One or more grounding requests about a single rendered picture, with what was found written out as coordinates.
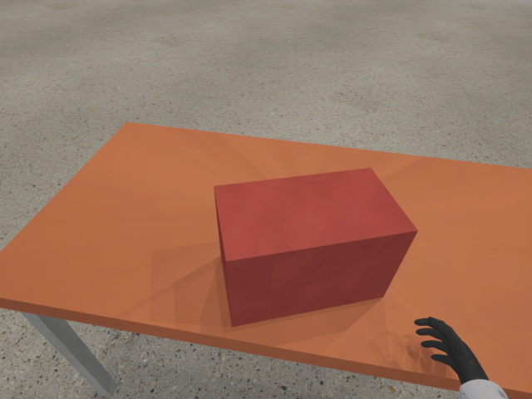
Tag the table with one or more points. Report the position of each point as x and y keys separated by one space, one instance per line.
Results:
x=131 y=242

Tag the carton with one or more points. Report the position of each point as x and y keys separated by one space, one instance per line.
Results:
x=305 y=243

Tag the right robot forearm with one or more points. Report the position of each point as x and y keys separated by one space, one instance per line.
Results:
x=481 y=389

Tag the robot right hand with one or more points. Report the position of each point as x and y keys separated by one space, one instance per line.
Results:
x=459 y=356

